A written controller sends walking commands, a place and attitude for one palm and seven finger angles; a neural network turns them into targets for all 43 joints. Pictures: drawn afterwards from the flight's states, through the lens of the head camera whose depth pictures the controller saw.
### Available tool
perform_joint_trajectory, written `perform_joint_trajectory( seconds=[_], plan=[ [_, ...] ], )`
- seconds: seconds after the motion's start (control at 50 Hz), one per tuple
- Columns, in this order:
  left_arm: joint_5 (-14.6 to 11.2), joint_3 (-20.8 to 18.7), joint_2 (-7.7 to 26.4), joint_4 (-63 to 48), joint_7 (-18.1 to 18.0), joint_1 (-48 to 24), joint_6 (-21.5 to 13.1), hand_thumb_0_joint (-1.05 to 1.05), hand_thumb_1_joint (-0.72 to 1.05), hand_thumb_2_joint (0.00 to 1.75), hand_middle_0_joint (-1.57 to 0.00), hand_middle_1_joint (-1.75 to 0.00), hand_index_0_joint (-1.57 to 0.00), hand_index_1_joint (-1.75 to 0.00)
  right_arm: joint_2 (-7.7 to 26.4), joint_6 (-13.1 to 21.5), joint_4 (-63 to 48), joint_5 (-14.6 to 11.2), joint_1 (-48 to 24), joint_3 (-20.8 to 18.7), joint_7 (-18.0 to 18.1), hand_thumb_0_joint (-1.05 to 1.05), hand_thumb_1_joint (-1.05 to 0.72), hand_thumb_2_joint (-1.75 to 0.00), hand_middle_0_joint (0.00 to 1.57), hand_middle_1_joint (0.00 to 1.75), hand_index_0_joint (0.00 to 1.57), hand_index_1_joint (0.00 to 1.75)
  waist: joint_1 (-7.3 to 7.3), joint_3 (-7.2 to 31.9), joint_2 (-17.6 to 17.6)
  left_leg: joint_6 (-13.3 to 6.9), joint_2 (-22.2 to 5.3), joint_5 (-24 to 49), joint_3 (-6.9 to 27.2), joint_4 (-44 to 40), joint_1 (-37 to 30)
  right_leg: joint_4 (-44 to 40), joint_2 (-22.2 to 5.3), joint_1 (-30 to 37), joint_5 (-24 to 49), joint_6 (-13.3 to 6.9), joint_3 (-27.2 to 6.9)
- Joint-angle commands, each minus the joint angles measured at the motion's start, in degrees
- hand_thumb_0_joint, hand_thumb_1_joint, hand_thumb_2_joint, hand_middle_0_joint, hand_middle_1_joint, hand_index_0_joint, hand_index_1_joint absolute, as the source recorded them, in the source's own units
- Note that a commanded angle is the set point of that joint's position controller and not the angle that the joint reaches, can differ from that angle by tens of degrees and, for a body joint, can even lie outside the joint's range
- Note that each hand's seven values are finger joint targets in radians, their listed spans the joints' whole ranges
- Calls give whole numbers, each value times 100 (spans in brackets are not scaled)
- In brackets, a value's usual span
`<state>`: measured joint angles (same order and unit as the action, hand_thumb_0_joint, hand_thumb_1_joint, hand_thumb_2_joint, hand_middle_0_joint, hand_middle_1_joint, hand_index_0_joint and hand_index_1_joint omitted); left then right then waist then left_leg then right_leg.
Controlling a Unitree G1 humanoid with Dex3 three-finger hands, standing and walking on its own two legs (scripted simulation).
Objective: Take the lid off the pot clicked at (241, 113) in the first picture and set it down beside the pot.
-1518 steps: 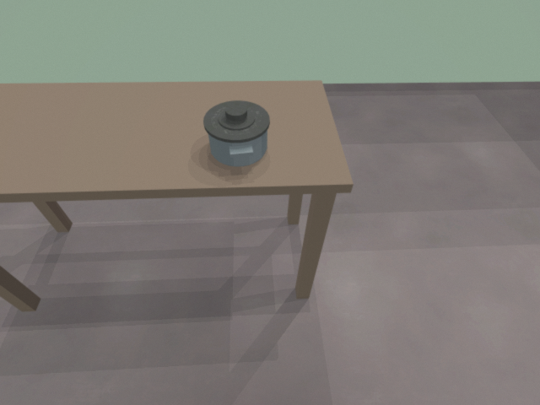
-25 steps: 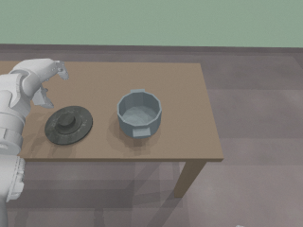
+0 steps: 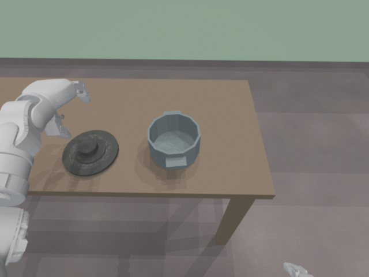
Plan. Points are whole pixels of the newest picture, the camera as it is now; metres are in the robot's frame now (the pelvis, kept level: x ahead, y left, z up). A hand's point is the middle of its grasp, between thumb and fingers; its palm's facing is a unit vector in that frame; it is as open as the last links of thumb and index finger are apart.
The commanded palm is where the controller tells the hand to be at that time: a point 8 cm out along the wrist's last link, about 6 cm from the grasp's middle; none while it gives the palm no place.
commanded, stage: draw the hand back to the body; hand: left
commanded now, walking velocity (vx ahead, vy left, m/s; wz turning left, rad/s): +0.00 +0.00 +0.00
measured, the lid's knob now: (88, 147) +0.45 +0.28 -0.05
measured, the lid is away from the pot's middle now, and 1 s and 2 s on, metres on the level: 0.24 0.24 0.24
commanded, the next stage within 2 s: step back with the hand held close in 1.98 s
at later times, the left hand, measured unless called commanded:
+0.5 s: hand (79, 110) +0.39 +0.21 +0.16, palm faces +0.29 -0.91 -0.29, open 10.8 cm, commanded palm +0.33 +0.27 +0.18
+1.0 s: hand (71, 146) +0.31 +0.20 +0.16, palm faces +0.42 -0.87 -0.27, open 8.6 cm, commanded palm +0.25 +0.24 +0.18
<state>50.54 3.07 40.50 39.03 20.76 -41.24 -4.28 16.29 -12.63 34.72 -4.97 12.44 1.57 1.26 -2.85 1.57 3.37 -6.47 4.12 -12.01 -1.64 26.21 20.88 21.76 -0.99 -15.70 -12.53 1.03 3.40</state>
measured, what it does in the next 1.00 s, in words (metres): shifts its weight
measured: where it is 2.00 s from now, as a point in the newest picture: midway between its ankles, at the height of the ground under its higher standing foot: outside the picture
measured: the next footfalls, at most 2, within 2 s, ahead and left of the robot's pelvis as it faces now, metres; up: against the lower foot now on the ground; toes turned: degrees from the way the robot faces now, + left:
none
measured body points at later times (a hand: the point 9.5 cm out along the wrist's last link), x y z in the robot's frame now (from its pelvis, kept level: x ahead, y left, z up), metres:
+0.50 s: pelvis +0.02 -0.02 +0.00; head +0.03 -0.02 +0.45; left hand +0.37 +0.26 +0.18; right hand +0.16 -0.26 -0.09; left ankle +0.01 +0.04 -0.74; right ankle -0.02 -0.14 -0.74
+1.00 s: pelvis +0.01 -0.07 +0.00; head +0.00 -0.08 +0.45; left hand +0.28 +0.24 +0.18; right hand +0.19 -0.31 -0.09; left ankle +0.01 +0.04 -0.74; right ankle -0.02 -0.14 -0.74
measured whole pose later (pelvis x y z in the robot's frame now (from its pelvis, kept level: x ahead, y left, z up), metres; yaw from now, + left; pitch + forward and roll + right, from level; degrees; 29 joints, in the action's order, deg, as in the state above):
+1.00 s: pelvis +0.01 -0.07 +0.00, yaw -1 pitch -3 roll +0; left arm -5.7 -18.3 22.4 2.1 -5.6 -0.3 -4.2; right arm 14.8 1.3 36.9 -3.1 9.4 2.4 3.0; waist 0.7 -1.2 2.8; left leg -1.0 0.1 -14.0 -0.7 24.4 7.2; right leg 20.4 3.2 -2.6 -14.8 -3.4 3.7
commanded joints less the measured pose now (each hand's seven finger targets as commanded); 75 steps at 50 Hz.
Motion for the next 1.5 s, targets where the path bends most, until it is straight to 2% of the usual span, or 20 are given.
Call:
perform_joint_trajectory(
  seconds=[0.0,0.08,0.18,0.2,0.22,0.24,0.28,0.32,0.36,0.38,0.44,0.5,0.58,0.66,0.76,0.84,0.9,0.96,1.1,1.48],
  plan=[
    [-81,-513,1542,-1537,-163,-2307,189,0,-4,71,-37,-81,-37,-81,813,194,-757,-14,-355,-320,-13,0,-90,-90,20,30,20,30,76,2088,318,274,-458,2253,828,-127,-2132,-163,216,-163,887,-414,-9],
    [-118,-895,1886,-1810,-173,-1981,185,0,-4,71,-37,-81,-37,-81,819,220,-781,-1,-408,-283,-7,0,-90,-90,20,30,20,30,149,2190,294,294,-437,2381,883,-165,-2228,-188,221,-9,930,-423,7],
    [-190,-754,1630,-1847,-158,-1491,275,0,-4,71,-37,-81,-37,-81,780,229,-817,-18,-578,-245,-29,0,-90,-90,20,30,20,30,160,1890,110,271,-424,2113,822,-227,-1980,-229,205,99,931,-406,4],
    [-3774,-945,-591,-2720,-967,-1847,-269,0,-4,71,-37,-81,-37,-81,327,608,-1146,-19,198,-189,123,0,-90,-90,20,30,20,30,-167,1499,-91,495,-865,1182,1008,-378,-3019,-249,139,-336,474,-502,99],
    [-4077,-767,-632,-2619,-1369,-1244,-434,0,-4,71,-37,-81,-37,-81,478,819,-1058,1,-217,-81,222,0,-90,-90,20,30,20,30,-73,1320,-91,497,-1091,633,1400,-637,-3386,-305,157,-582,24,-494,-51],
    [-4524,-1137,-508,-2322,-1709,-846,-428,0,-4,71,-37,-81,-37,-81,527,945,-972,49,-248,-72,306,0,-90,-90,20,30,20,30,30,1231,-398,482,-1096,285,1337,-805,-3108,-353,113,-357,-70,-460,-116],
    [-4880,-1753,119,-2419,-2136,-1109,-461,0,-4,71,-37,-81,-37,-81,681,1077,-717,115,-253,-38,392,0,-90,-90,20,30,20,30,113,1141,-426,457,-918,148,1036,-809,-2486,-441,68,164,260,-455,-155],
    [-4977,-2445,773,-2696,-2419,-1159,-563,0,-2,71,-37,-80,-37,-80,761,1198,-529,200,-224,-40,421,0,-90,-90,20,30,20,30,192,1217,2,533,-849,501,951,-756,-2394,-412,65,402,461,-459,-137],
    [-5051,-2487,482,-3440,-2545,-737,-699,0,3,72,-36,-78,-36,-78,620,1407,-597,255,-308,-61,377,0,-90,-90,20,30,20,30,276,1573,954,698,-853,1649,918,-565,-2775,-324,50,626,849,-484,-114],
    [-5122,-2426,211,-3542,-2572,-229,-683,0,5,73,-36,-76,-36,-76,563,1468,-602,276,-324,-62,332,0,-90,-90,20,30,20,30,309,1532,1017,723,-850,2045,862,-486,-2806,-314,59,690,988,-474,-92],
    [-5279,-2263,-312,-3690,-2574,841,-596,0,12,74,-34,-72,-34,-72,571,1572,-601,294,-327,-132,214,0,-90,-90,20,30,20,30,297,1329,512,695,-866,2803,705,-345,-2646,-273,121,776,1436,-418,-61],
    [-5376,-2515,-123,-3952,-2592,1124,-503,0,19,76,-33,-69,-33,-69,628,1562,-589,272,-350,-187,191,0,-90,-90,20,30,20,30,314,1229,15,518,-816,2564,526,-242,-2283,-227,86,999,1828,-390,-91],
    [-5427,-2486,-237,-4483,-2611,1458,-468,0,29,77,-31,-63,-31,-63,588,1608,-586,243,-459,-194,177,0,-90,-90,20,30,20,30,303,1372,285,469,-743,2857,438,-145,-2446,-205,70,1095,2173,-348,-135],
    [-5484,-2584,-260,-4427,-2648,1871,-363,0,38,79,-30,-58,-30,-58,604,1603,-527,214,-522,-229,186,0,-90,-90,20,30,20,30,301,1133,-88,383,-659,2484,302,-128,-2217,-201,65,1158,2431,-313,-158],
    [-5560,-2712,-149,-4696,-2686,2027,-342,0,50,82,-27,-52,-27,-52,583,1618,-547,192,-683,-206,211,0,-90,-90,20,30,20,30,320,1000,-115,335,-551,1811,253,-206,-2049,-252,31,1239,2332,-292,-207],
    [-5587,-2776,-204,-4925,-2705,2394,-379,0,59,84,-26,-47,-26,-47,529,1675,-555,209,-789,-185,207,0,-90,-90,20,30,20,30,356,1002,206,340,-516,1838,217,-204,-2116,-254,13,1291,2443,-288,-250],
    [-5639,-2661,-449,-4660,-2673,2782,-308,0,66,85,-24,-43,-24,-43,514,1666,-577,189,-861,-181,207,0,-90,-90,20,30,20,30,357,624,-234,327,-536,1398,202,-258,-1894,-332,3,1139,2112,-257,-227],
    [-5660,-2721,-359,-5125,-2671,2730,-382,0,74,87,-23,-39,-23,-39,475,1701,-634,184,-950,-164,219,0,-90,-90,20,30,20,30,373,735,107,318,-508,1274,206,-304,-2016,-398,-4,1144,1920,-256,-270],
    [-5702,-2726,-546,-5401,-2675,3308,-457,0,90,90,-20,-30,-20,-30,423,1812,-649,215,-1086,-140,233,0,-90,-90,20,30,20,30,421,530,-105,301,-518,1017,218,-350,-1998,-537,-23,1069,1603,-247,-298],
    [-5706,-2612,-919,-6590,-2670,5029,-681,0,90,90,-20,-30,-20,-30,325,2023,-720,297,-1230,-181,272,0,-90,-90,20,30,20,30,514,235,-63,305,-529,745,261,-446,-2050,-744,-51,919,991,-250,-317]
  ],
)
